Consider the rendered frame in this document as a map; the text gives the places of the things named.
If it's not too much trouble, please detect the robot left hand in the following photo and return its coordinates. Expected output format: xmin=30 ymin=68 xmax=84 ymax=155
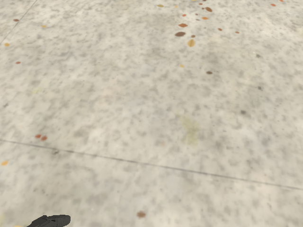
xmin=27 ymin=215 xmax=71 ymax=227

